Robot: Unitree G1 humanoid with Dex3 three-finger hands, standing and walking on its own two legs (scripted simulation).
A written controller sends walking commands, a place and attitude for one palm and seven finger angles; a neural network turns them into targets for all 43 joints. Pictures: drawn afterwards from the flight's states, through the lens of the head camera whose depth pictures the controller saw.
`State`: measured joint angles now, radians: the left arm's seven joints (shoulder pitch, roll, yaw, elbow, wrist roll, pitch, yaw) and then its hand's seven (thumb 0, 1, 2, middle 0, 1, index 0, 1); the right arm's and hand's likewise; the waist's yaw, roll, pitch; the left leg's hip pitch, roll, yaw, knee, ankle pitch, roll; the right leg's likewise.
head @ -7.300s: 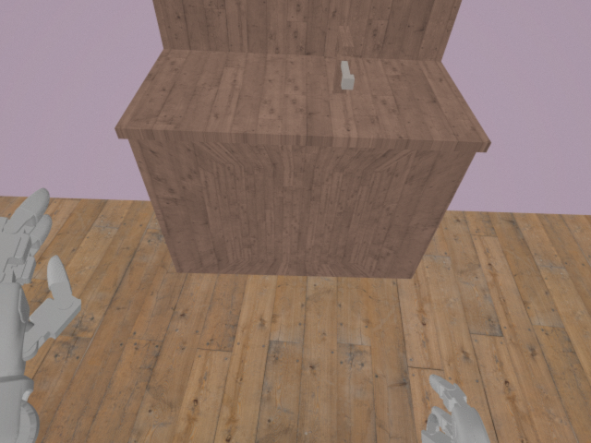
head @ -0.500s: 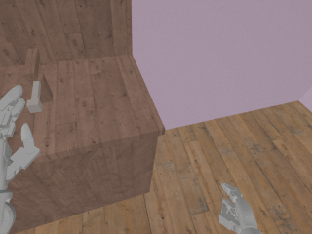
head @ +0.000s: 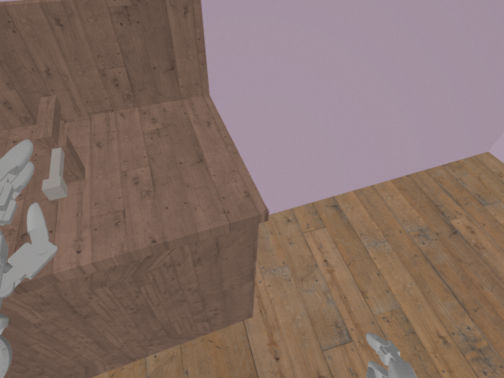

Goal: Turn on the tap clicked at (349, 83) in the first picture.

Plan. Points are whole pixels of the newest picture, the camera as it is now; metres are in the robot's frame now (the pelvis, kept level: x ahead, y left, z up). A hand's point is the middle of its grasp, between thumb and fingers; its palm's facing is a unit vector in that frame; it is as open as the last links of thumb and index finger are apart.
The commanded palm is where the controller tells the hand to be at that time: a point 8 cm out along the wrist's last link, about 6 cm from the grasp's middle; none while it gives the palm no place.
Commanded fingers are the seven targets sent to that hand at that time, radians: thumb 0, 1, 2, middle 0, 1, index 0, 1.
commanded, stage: come to a stop and stand still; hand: left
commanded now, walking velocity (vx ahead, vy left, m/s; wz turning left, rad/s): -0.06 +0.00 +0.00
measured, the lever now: (55, 188) +0.40 +0.36 +0.08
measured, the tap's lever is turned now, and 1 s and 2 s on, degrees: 0 0 0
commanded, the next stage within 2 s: look again from close up in 0.90 s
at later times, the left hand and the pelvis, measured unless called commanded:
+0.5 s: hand out of the picture +0.21 +0.33 +0.19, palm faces +0.37 -0.84 -0.40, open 7.4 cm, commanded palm +0.15 +0.35 +0.19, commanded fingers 0.00 0.90 0.90 -0.20 -0.30 -0.20 -0.30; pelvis -0.02 +0.08 +0.01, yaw -2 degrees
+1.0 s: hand out of the picture +0.22 +0.36 +0.18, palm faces +0.42 -0.84 -0.36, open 7.4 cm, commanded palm +0.16 +0.38 +0.19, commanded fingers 0.00 0.90 0.90 -0.20 -0.30 -0.20 -0.30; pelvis +0.00 +0.11 +0.02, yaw -1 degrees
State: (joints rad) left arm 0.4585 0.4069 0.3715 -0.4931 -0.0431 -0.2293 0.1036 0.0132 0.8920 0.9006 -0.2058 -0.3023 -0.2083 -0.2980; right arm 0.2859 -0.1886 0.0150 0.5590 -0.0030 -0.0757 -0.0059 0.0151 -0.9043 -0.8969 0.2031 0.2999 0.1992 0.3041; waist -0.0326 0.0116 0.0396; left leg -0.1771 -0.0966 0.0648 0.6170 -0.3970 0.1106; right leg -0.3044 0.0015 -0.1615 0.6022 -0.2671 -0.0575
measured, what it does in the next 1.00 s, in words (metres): steps to the left: left foot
